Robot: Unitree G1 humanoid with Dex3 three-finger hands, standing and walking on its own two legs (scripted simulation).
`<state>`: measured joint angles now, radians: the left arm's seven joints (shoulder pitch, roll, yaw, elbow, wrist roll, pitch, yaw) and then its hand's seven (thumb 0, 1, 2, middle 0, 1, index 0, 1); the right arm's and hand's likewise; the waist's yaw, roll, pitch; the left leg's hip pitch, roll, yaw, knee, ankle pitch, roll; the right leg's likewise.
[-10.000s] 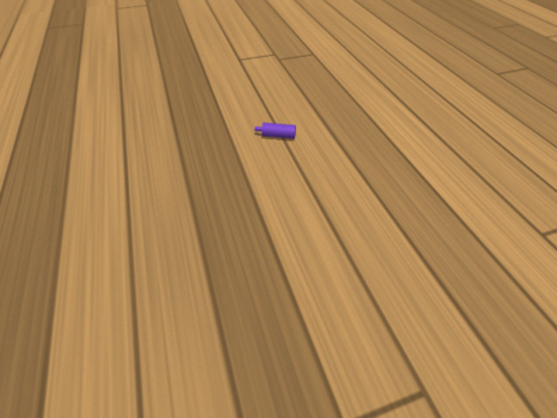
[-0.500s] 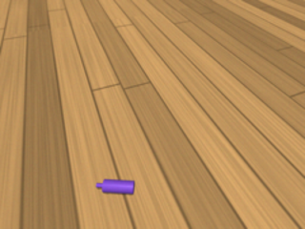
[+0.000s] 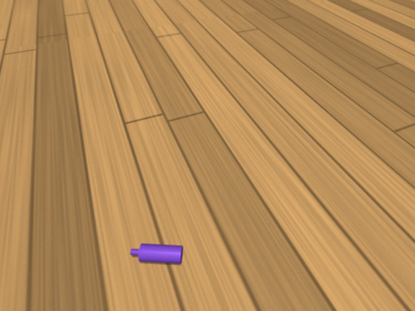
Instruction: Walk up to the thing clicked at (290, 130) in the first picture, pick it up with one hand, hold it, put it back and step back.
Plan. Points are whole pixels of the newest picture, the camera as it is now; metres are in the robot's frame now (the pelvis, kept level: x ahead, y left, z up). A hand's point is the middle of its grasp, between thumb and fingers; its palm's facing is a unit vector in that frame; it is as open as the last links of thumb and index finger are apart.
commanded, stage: stand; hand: left
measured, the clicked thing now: (156, 253) +0.49 +0.25 -0.74
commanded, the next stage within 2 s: walk up in 0.74 s
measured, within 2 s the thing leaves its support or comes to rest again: neither
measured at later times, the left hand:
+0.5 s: hand out of the picture +0.06 +0.26 -0.16, palm faces -0.02 -0.94 -0.34, open 7.3 cm
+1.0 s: hand out of the picture +0.07 +0.27 -0.16, palm faces +0.00 -0.93 -0.37, open 7.3 cm
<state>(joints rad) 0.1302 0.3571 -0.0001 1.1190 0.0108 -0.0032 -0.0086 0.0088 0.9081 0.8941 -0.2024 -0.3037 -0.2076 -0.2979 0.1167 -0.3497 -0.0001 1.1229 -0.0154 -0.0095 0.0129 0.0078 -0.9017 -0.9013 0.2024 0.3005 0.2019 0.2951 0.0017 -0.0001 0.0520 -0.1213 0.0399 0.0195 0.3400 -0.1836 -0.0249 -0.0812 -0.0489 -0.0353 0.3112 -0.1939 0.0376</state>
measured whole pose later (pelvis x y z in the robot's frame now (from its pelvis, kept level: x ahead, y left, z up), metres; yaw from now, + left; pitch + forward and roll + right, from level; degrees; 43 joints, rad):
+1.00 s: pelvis +0.03 +0.00 -0.01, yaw +1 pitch -2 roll -1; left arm 0.24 0.38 0.04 1.04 0.03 -0.02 -0.02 0.01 0.91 0.89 -0.20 -0.30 -0.21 -0.30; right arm 0.21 -0.37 -0.04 1.04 -0.03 0.01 0.04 0.01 -0.90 -0.90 0.20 0.30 0.20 0.30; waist 0.01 0.02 0.05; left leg -0.18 0.04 0.00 0.55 -0.34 0.00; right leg -0.12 -0.04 -0.03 0.49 -0.35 0.03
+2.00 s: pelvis +0.06 +0.00 -0.02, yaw +0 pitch -2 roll +0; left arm 0.12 0.41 0.05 0.98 0.00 0.04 -0.02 0.01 0.91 0.89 -0.20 -0.30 -0.21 -0.30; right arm 0.13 -0.37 -0.03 0.97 -0.03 0.00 0.01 0.01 -0.90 -0.90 0.20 0.30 0.20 0.30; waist 0.02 -0.02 0.13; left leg -0.30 0.02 -0.02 0.64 -0.31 -0.01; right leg -0.28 0.01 0.01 0.67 -0.39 -0.04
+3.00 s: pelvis +0.06 +0.02 +0.00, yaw -1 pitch -2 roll +0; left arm 0.13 0.35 0.01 1.15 0.00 0.00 -0.02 0.01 0.91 0.89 -0.20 -0.30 -0.21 -0.30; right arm 0.08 -0.34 -0.01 1.13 -0.01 -0.01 0.02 0.01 -0.90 -0.90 0.20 0.30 0.20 0.30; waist 0.01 0.00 0.07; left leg -0.15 0.01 0.01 0.33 -0.15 -0.01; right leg -0.12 0.00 0.04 0.33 -0.16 0.02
